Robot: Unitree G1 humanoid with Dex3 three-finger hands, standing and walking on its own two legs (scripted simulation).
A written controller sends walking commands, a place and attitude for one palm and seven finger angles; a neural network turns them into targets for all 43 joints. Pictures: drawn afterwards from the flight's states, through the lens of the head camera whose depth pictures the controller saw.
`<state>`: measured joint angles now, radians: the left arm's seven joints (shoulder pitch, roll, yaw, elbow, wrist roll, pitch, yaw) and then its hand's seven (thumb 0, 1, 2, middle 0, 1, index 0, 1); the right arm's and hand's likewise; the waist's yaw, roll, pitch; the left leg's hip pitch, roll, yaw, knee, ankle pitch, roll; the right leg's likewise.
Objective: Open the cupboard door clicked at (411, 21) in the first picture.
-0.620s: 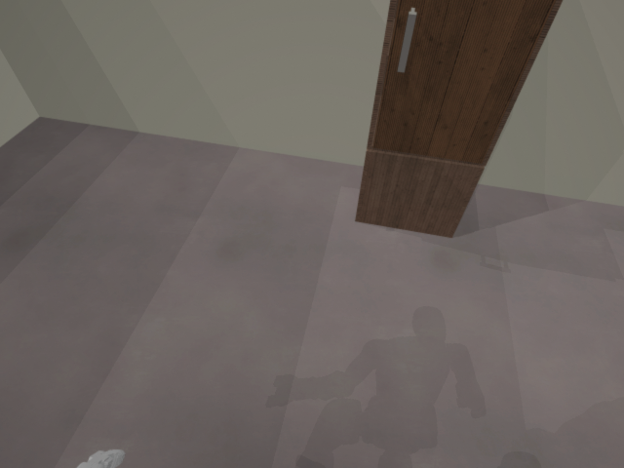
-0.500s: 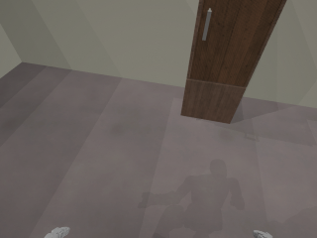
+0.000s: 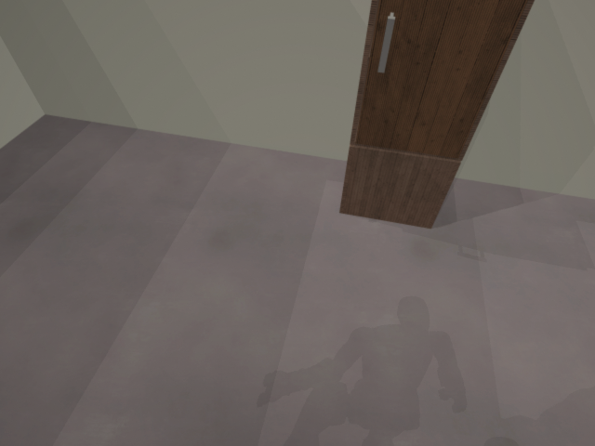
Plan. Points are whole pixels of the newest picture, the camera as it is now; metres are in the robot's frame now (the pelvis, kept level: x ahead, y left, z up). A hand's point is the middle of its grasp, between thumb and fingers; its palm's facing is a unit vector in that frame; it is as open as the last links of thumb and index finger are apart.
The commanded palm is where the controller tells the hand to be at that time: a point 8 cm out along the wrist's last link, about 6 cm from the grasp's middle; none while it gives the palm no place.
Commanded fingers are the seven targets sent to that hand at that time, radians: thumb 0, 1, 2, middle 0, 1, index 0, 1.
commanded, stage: stand and wait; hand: left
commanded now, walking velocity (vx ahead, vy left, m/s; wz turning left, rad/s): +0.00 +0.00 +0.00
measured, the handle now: (386, 43) +1.19 -0.20 +0.04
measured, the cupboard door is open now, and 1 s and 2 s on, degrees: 0 0 0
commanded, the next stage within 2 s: look at it before walking up in 0.42 s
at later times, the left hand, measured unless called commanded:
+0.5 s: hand out of the picture +0.07 +0.23 -0.16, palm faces -0.05 -0.94 -0.33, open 7.4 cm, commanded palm none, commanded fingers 0.00 0.90 0.90 -0.20 -0.30 -0.20 -0.30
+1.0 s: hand out of the picture +0.08 +0.24 -0.15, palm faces -0.04 -0.94 -0.34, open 7.4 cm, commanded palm none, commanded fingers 0.00 0.90 0.90 -0.20 -0.30 -0.20 -0.30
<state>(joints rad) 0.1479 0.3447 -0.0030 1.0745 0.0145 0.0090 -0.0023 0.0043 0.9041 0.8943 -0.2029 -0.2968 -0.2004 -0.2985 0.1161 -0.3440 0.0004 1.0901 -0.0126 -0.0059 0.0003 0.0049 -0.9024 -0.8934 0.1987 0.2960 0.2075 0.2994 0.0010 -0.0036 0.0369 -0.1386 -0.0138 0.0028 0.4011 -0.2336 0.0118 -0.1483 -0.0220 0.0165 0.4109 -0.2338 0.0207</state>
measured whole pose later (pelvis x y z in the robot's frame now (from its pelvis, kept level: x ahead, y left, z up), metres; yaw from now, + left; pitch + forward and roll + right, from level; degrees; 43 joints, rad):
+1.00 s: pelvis +0.00 -0.01 +0.00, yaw +0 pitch -1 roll +0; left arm 0.13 0.34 -0.01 1.09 0.02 0.00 0.00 0.00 0.90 0.89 -0.20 -0.30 -0.20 -0.30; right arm 0.10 -0.34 0.01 1.11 -0.01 -0.01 0.00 0.00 -0.90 -0.89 0.20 0.30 0.21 0.30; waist 0.00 0.00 0.04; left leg -0.13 0.00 0.00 0.36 -0.21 0.00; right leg -0.14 -0.01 0.02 0.37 -0.21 0.01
